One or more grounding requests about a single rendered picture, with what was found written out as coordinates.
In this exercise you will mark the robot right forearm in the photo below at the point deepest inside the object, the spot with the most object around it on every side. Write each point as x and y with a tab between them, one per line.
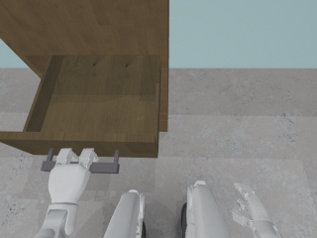
265	229

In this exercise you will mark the right robot hand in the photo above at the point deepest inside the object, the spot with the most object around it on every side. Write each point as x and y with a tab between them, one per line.
246	213

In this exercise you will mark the drawer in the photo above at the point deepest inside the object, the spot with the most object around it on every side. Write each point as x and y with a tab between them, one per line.
100	102

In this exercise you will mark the robot left forearm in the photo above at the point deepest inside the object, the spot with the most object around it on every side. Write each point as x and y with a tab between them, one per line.
60	220

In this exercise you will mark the left robot hand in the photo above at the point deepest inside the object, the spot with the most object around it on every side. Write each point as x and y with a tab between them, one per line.
68	181

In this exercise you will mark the right robot shin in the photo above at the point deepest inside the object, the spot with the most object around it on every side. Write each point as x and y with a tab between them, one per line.
190	228

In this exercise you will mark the handle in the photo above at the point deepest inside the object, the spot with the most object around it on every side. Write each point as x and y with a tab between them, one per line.
95	167

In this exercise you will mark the robot shin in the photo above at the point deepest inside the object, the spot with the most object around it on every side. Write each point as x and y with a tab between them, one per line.
190	228
139	223

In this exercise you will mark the cabinet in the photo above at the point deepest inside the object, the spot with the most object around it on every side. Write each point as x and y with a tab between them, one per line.
37	29

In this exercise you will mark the left robot shin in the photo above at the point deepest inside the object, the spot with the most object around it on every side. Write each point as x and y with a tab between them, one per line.
139	223

